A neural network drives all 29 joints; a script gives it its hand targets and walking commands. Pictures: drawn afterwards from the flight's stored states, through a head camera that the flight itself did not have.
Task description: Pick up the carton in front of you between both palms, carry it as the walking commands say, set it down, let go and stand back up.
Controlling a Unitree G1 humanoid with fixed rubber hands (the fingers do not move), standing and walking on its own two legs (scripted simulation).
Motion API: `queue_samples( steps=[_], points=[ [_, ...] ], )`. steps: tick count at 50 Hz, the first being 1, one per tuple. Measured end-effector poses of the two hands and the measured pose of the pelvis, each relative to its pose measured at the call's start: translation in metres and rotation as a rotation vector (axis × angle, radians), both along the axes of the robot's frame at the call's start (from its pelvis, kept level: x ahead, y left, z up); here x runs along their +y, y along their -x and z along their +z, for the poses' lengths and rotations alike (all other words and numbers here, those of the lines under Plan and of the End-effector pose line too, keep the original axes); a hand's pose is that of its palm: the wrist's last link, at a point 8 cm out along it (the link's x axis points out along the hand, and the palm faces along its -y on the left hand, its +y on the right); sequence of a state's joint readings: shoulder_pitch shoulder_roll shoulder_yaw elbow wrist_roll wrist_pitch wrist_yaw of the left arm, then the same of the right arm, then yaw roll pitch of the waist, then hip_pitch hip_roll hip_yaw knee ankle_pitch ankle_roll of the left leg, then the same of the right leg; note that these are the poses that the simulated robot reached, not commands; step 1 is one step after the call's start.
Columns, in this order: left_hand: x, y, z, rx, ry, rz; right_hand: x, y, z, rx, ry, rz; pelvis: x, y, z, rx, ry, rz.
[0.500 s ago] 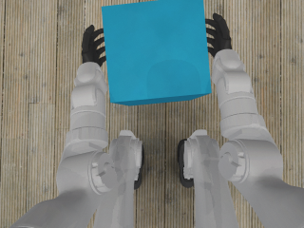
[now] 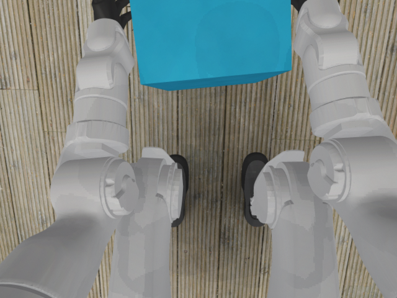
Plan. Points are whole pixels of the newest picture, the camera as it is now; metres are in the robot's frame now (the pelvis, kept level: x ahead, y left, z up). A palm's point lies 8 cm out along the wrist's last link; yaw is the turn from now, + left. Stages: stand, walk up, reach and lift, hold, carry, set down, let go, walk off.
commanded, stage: set down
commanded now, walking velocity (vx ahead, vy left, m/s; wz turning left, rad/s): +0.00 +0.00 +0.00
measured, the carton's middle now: (208, 26) +0.53 +0.01 -0.23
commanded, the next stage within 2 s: none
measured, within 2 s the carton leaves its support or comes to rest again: rests again in 0.56 s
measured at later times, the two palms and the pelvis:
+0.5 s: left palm (114, 25) +0.52 +0.16 -0.17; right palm (302, 6) +0.54 -0.14 -0.18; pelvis +0.00 +0.00 -0.03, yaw +0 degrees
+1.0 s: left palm (111, 26) +0.52 +0.17 -0.18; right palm (302, 4) +0.54 -0.14 -0.19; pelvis -0.01 +0.00 -0.03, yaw +1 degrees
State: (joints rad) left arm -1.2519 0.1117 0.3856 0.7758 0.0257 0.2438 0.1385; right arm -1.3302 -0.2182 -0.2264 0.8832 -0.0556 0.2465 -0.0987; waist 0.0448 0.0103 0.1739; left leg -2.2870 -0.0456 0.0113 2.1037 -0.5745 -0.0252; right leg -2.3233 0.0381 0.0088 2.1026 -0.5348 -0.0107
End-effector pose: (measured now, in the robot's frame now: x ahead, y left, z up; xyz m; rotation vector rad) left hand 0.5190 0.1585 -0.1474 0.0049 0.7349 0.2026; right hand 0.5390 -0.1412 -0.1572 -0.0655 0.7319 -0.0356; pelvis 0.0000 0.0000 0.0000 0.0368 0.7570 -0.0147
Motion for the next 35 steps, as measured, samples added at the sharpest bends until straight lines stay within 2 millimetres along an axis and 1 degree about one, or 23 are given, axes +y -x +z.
queue_samples(
  steps=[2,6,15,23,35],
  points=[
    [0.002,-0.005,-0.001,-0.009,-0.003,0.008,0.002,-0.004,-0.005,-0.007,0.001,0.007,0.0,-0.002,-0.005,-0.009,-0.001,0.003],
    [0.002,-0.007,-0.004,-0.018,0.008,0.021,0.003,-0.008,-0.005,-0.015,-0.004,0.004,0.0,-0.005,-0.011,-0.018,0.001,0.008],
    [-0.001,0.0,-0.016,0.018,0.016,-0.015,-0.002,0.001,-0.017,0.021,0.002,0.005,-0.001,-0.003,-0.018,-0.031,0.002,0.007],
    [0.003,0.0,-0.024,0.025,0.018,-0.022,0.001,0.0,-0.027,0.026,0.008,0.019,-0.002,0.004,-0.024,-0.072,0.001,0.011],
    [0.011,-0.001,-0.034,0.028,0.02,-0.036,0.004,-0.002,-0.029,0.029,-0.029,0.051,0.0,0.005,-0.029,-0.112,0.005,0.011]
  ],
)
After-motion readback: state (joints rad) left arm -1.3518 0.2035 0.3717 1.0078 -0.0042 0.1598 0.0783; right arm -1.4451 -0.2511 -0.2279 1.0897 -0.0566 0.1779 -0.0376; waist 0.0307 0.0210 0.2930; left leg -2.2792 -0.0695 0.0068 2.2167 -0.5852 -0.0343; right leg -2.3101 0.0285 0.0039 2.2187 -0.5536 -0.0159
